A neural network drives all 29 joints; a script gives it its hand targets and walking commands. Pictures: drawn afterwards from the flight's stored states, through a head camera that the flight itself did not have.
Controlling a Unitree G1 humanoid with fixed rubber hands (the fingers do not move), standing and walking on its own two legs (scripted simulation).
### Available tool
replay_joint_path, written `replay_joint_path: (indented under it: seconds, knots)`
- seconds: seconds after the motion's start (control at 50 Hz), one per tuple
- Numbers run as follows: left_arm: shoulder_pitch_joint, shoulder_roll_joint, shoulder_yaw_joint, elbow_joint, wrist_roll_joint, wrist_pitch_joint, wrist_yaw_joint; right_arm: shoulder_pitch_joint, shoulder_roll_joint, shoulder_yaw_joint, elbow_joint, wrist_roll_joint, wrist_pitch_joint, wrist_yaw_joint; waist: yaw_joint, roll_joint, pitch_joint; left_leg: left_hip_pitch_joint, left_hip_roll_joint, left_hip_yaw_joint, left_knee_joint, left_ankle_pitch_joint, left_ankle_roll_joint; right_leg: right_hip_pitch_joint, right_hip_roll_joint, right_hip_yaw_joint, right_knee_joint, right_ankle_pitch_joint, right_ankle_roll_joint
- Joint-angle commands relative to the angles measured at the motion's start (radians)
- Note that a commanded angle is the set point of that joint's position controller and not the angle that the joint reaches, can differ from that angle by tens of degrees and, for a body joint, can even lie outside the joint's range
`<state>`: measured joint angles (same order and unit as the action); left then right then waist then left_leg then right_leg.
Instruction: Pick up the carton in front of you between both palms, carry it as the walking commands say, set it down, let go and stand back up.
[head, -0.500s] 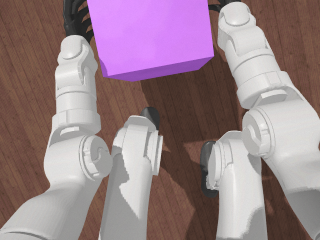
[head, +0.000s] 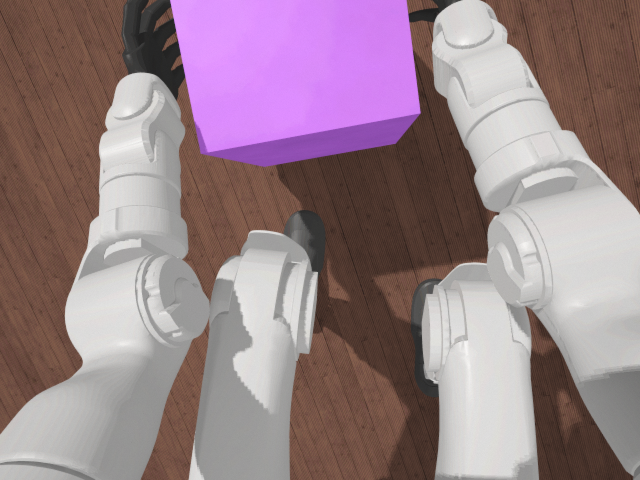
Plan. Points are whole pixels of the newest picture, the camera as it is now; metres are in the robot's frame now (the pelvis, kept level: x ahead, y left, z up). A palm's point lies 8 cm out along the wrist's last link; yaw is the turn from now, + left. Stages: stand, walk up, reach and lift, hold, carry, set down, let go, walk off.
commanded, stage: set down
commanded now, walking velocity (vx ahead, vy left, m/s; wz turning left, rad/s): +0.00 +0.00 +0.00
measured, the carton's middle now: (307, 64) +0.50 +0.14 -0.25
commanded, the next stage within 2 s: let go in 1.92 s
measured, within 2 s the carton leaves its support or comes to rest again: rests again in 0.60 s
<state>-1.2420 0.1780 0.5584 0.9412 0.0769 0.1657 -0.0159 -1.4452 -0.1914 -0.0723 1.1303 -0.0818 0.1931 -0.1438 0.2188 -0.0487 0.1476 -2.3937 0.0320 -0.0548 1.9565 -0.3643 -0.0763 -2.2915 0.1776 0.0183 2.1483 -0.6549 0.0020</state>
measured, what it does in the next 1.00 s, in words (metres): stands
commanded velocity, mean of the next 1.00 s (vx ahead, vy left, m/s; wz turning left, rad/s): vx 0.00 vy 0.00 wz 0.00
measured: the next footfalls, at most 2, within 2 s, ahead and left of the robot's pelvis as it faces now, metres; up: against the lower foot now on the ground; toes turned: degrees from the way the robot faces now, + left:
none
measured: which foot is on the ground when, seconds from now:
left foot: down 0.00-1.00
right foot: down 0.00-1.00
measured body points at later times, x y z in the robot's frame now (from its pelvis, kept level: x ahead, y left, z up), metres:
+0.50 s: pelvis +0.00 +0.01 +0.00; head +0.36 +0.01 +0.25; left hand +0.47 +0.30 -0.17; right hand +0.56 +0.00 -0.19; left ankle +0.16 +0.15 -0.36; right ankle +0.07 -0.10 -0.36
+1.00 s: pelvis +0.00 +0.02 +0.00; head +0.37 +0.03 +0.24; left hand +0.46 +0.33 -0.18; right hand +0.58 -0.03 -0.18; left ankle +0.16 +0.15 -0.36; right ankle +0.07 -0.10 -0.36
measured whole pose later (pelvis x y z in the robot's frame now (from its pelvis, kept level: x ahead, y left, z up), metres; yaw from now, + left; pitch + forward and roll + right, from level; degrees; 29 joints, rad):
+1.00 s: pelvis +0.00 +0.02 +0.00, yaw +0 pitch +42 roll +2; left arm -1.20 0.29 0.41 1.02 -0.19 -0.03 0.06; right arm -1.42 -0.36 0.10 0.99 0.08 0.11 -0.09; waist 0.18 0.01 0.26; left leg -2.36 0.03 0.01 1.98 -0.35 -0.01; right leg -2.23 0.14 0.07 2.17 -0.68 0.06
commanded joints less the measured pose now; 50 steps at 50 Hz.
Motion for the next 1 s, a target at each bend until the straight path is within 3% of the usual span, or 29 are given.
replay_joint_path:
  seconds: [0.0,0.26,0.42,0.54,0.62,0.68,0.76,0.82,0.98]
  knots:
    - [-0.479,-0.681,-0.253,-0.041,-0.049,-0.014,-0.199,-0.474,0.759,0.177,-0.171,0.055,-0.082,0.202,0.046,-0.210,-0.930,0.606,-0.076,0.132,0.002,0.263,0.035,0.313,-0.008,0.011,-0.281,0.278,0.001]
    - [-0.470,-0.581,-0.211,0.036,-0.040,-0.038,-0.177,-0.388,0.618,0.097,-0.077,-0.024,-0.089,0.212,-0.013,-0.153,-0.764,0.594,-0.082,0.095,-0.003,0.211,0.038,0.194,-0.022,0.012,-0.266,0.206,-0.019]
    - [-0.436,-0.488,-0.170,0.092,-0.032,-0.049,-0.151,-0.339,0.516,0.056,-0.036,-0.071,-0.085,0.217,-0.047,-0.150,-0.682,0.565,-0.085,0.080,0.000,0.153,0.038,0.169,-0.036,0.018,-0.255,0.168,-0.028]
    - [-0.358,-0.316,-0.098,0.147,-0.024,-0.090,-0.103,-0.358,0.319,0.070,-0.049,-0.054,-0.098,0.177,-0.019,-0.148,-0.688,0.581,-0.065,0.093,0.010,0.144,0.027,0.220,-0.054,0.030,-0.254,0.151,-0.012]
    - [-0.171,0.153,-0.006,0.199,-0.069,-0.165,0.027,-0.291,-0.166,0.059,-0.059,0.013,-0.115,0.067,0.012,-0.125,-0.715,0.613,-0.028,0.107,0.007,0.165,0.006,0.278,-0.093,0.050,-0.263,0.144,0.008]
    - [-0.208,0.257,-0.044,0.186,-0.144,-0.211,0.073,-0.341,-0.189,0.117,-0.049,0.092,-0.118,0.051,0.043,-0.142,-0.759,0.615,-0.007,0.102,0.013,0.229,0.016,0.294,-0.121,0.064,-0.251,0.172,0.021]
    - [-0.196,0.265,-0.100,0.191,-0.210,-0.244,0.075,-0.356,-0.135,0.205,-0.096,0.182,-0.127,0.076,0.087,-0.187,-0.806,0.624,0.010,0.094,0.018,0.315,0.036,0.331,-0.137,0.071,-0.223,0.246,0.033]
    - [-0.165,0.265,-0.121,0.166,-0.236,-0.252,0.074,-0.334,-0.134,0.230,-0.136,0.210,-0.127,0.081,0.103,-0.186,-0.865,0.683,0.015,0.091,0.010,0.368,0.041,0.355,-0.139,0.059,-0.211,0.271,0.041]
    - [-0.054,0.263,-0.145,-0.102,-0.283,-0.190,0.082,-0.249,-0.233,0.133,-0.333,0.137,-0.085,0.042,0.047,-0.181,-1.231,1.035,-0.020,0.091,-0.044,0.453,0.039,0.448,-0.109,-0.046,-0.239,0.205,0.039]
